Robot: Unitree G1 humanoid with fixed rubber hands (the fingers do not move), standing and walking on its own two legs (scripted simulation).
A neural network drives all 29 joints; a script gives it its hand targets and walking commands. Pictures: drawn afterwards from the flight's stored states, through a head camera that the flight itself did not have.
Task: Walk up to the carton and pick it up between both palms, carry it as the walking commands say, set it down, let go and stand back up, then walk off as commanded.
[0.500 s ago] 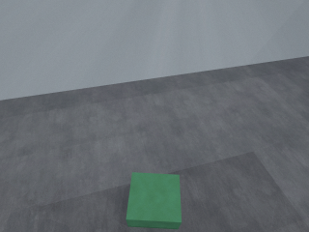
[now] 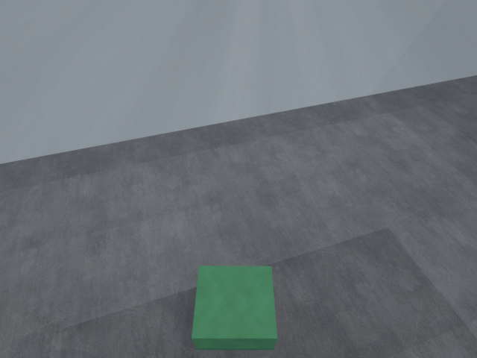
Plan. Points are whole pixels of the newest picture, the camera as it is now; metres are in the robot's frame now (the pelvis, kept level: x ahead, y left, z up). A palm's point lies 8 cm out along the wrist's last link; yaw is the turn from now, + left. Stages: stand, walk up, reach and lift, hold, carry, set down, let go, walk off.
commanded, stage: walk up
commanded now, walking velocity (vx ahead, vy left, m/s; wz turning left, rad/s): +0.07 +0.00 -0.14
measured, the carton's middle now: (235, 306) +0.46 +0.01 -0.69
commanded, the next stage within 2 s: stand in 1.46 s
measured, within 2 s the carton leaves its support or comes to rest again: neither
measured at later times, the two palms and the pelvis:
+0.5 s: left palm out of the picture +0.08 +0.23 -0.14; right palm out of the picture +0.00 -0.24 -0.15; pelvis +0.01 +0.00 +0.00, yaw -4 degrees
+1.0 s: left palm out of the picture +0.10 +0.23 -0.13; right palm out of the picture -0.03 -0.24 -0.15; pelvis +0.01 +0.00 -0.01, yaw -7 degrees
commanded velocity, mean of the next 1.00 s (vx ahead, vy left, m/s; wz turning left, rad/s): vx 0.02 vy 0.02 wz -0.14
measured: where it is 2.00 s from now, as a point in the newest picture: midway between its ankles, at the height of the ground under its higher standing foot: outside the picture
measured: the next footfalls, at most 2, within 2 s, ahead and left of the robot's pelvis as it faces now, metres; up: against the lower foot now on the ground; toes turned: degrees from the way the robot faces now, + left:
none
